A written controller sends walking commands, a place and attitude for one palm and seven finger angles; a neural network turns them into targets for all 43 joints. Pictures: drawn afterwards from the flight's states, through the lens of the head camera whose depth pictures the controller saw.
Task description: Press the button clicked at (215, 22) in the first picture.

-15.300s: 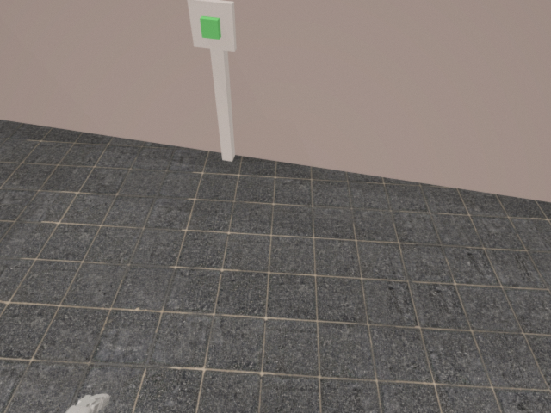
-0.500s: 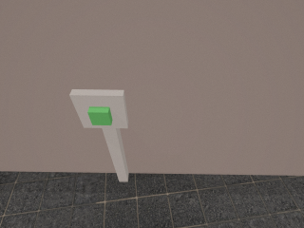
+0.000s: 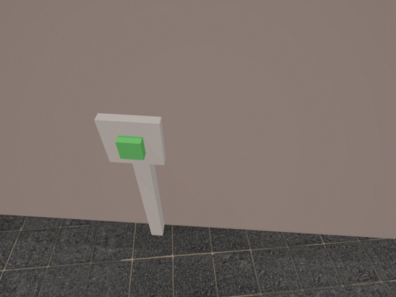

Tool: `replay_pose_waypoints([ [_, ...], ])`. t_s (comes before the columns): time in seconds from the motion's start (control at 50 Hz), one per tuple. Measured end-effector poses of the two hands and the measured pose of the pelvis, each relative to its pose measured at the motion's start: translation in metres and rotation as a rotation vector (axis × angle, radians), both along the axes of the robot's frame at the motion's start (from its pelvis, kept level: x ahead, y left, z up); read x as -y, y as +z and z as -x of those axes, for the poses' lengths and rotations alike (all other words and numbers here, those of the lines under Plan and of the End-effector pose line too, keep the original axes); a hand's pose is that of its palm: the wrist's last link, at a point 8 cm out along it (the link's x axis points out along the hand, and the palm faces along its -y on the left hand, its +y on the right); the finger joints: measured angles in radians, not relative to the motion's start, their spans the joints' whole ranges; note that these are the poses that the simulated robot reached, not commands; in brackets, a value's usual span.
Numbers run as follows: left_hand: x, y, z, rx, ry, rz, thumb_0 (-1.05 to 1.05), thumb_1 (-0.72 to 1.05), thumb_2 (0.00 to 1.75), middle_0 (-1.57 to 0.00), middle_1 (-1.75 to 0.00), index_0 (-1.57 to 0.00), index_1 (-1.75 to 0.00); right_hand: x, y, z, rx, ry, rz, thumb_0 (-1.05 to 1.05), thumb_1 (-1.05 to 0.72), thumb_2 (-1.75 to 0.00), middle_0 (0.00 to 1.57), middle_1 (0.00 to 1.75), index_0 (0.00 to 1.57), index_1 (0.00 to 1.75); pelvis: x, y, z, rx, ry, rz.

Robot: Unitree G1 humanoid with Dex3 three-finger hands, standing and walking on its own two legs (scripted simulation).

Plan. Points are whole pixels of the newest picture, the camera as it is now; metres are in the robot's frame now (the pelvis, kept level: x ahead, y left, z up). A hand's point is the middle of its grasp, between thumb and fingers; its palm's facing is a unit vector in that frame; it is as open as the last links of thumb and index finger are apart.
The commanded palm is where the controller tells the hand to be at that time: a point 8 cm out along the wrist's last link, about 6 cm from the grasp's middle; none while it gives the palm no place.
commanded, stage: look again from close up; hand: left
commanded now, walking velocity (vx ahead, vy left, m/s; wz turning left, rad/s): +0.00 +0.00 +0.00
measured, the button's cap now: (131, 147) +0.52 +0.23 -0.05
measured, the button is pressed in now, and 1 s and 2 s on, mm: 0 0 0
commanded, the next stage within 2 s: raise the hand and make a fist in 0.64 s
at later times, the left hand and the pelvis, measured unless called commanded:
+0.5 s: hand out of the picture +0.09 +0.27 -0.16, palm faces +0.05 -0.95 -0.31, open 7.4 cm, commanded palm none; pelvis +0.01 +0.03 -0.01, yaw +2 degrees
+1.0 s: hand (69, 274) +0.17 +0.27 -0.05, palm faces +0.23 -0.97 -0.10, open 6.6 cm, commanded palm +0.10 +0.31 -0.07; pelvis -0.01 +0.01 -0.05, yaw +2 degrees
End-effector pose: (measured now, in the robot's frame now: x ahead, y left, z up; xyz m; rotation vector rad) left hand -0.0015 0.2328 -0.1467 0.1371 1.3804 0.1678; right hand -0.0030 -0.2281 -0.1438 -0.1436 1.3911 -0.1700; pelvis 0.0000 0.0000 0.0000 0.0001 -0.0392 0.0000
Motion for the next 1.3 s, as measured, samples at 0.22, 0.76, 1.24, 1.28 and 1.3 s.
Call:
replay_pose_waypoints([
  [0.22, -0.025, 0.003, 0.012, -0.002, -0.012, -0.064, 0.01, 0.91, 0.90, -0.20, -0.30, -0.20, -0.30, 0.013, -0.002, -0.020, 0.075, 0.040, 0.033, 0.01, -0.90, -0.89, 0.20, 0.30, 0.21, 0.30, -0.005, -0.007, 0.003, -0.011, 0.021, 0.007],
  [0.76, -0.095, 0.032, -0.082, 0.230, -0.075, -0.168, 0.00, 0.91, 0.90, -0.20, -0.30, -0.20, -0.30, 0.021, 0.031, -0.114, 0.287, 0.155, 0.123, 0.01, -0.90, -0.89, 0.20, 0.30, 0.21, 0.30, -0.032, -0.003, -0.007, 0.001, 0.024, 0.003],
  [1.24, -0.067, 0.059, -0.142, 1.372, -0.176, 0.076, 0.02, 0.90, 0.90, -0.66, -0.79, -0.66, -0.79, -0.009, -0.045, -0.212, 0.809, 0.259, 0.073, 0.01, -0.90, -0.89, 0.20, 0.30, 0.21, 0.30, -0.002, -0.134, 0.009, -0.314, 0.031, 0.047],
  [1.28, -0.069, 0.066, -0.149, 1.358, -0.165, 0.084, 0.02, 0.90, 0.90, -0.71, -0.85, -0.71, -0.85, -0.012, -0.049, -0.212, 0.794, 0.232, 0.062, 0.01, -0.90, -0.89, 0.20, 0.30, 0.21, 0.30, -0.003, -0.133, 0.006, -0.316, 0.035, 0.055],
  [1.3, -0.069, 0.070, -0.153, 1.343, -0.164, 0.088, 0.02, 0.90, 0.90, -0.74, -0.88, -0.74, -0.88, -0.014, -0.050, -0.211, 0.787, 0.218, 0.055, 0.01, -0.90, -0.89, 0.20, 0.30, 0.21, 0.30, -0.004, -0.131, 0.005, -0.318, 0.036, 0.057],
])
